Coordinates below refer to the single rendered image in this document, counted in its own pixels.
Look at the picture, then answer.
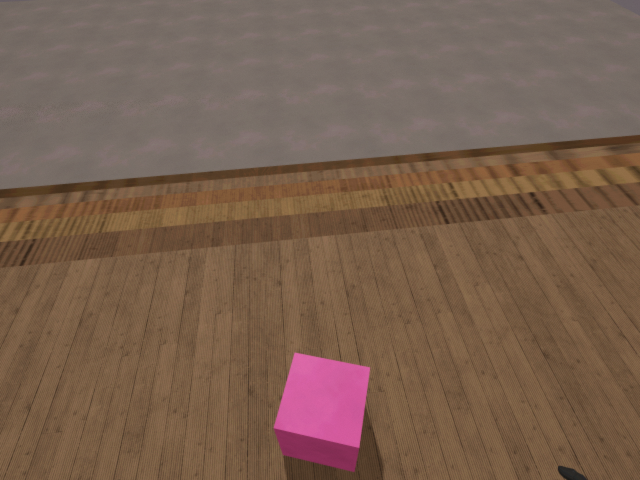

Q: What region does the carton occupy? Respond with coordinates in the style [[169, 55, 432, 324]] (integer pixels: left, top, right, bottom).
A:
[[274, 353, 370, 472]]

